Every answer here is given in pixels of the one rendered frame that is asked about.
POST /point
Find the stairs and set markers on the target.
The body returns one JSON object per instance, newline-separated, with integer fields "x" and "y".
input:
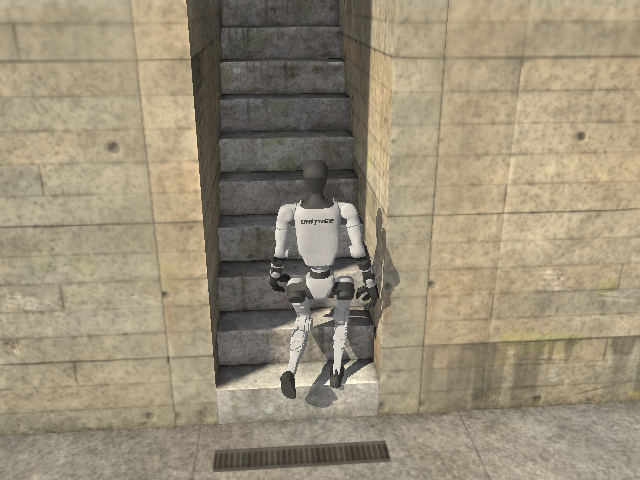
{"x": 284, "y": 103}

